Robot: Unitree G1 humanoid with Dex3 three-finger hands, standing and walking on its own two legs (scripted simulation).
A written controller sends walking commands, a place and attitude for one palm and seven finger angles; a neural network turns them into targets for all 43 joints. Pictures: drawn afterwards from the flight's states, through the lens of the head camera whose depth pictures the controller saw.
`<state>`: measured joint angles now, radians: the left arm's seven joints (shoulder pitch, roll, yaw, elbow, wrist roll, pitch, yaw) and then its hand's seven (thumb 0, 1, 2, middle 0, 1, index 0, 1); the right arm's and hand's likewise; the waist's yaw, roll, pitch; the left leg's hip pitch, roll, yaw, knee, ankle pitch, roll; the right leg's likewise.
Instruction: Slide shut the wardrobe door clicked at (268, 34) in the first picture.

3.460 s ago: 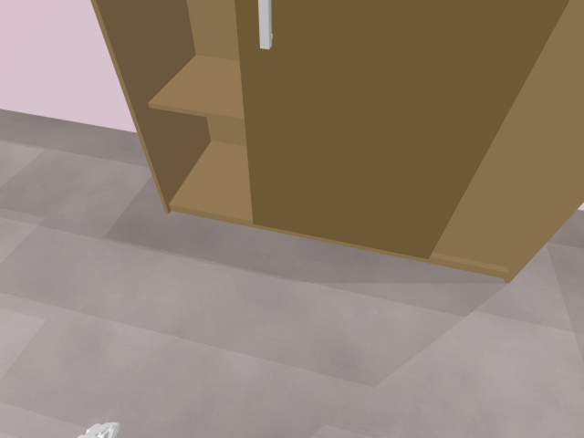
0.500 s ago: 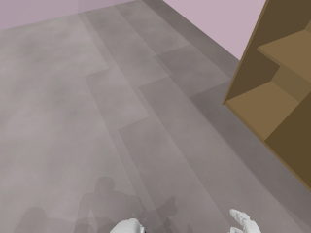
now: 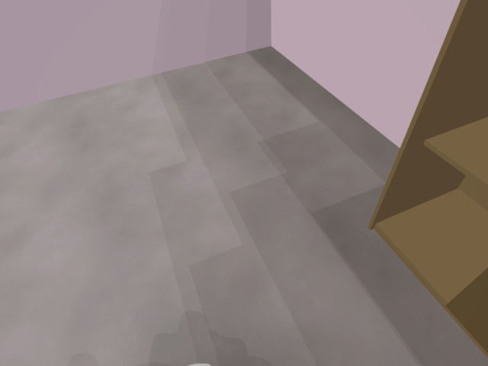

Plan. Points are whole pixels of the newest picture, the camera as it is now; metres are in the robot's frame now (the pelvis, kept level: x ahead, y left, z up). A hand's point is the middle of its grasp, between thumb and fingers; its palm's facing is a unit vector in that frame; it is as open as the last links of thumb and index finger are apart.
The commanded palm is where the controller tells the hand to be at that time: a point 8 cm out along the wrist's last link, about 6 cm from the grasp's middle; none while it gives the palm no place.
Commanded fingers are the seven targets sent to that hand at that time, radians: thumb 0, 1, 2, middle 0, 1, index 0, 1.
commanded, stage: walk to a spot facing it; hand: right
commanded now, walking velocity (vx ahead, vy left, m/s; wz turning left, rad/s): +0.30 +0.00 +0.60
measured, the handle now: out of the picture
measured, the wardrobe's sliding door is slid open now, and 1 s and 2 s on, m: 0.42 0.42 0.42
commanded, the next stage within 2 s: turn to face it in 0.26 s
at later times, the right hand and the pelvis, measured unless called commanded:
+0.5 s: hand (299, 274) +0.36 -0.10 -0.18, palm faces -0.22 +0.95 -0.20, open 7.4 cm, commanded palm none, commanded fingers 0.00 -0.90 -0.90 0.20 0.30 0.20 0.30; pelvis +0.19 +0.04 -0.03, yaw +12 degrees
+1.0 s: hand (355, 302) +0.30 -0.22 -0.19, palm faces +0.12 +0.97 -0.23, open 7.3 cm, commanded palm none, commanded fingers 0.00 -0.90 -0.90 0.20 0.30 0.20 0.30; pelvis +0.25 -0.01 -0.01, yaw -4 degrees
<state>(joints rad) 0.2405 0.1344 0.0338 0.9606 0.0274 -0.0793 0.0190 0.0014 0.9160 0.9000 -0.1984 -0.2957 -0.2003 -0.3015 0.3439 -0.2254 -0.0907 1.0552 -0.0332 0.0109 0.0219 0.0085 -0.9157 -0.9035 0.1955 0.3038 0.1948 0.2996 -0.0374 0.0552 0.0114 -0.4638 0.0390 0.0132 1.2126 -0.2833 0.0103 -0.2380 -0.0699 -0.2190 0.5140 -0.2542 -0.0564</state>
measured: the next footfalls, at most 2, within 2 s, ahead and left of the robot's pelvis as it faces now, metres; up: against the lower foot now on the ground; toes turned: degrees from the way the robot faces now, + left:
left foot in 0.42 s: +0.29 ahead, +0.13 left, +0.00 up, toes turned +20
right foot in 0.88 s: +0.30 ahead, -0.10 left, +0.00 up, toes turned -10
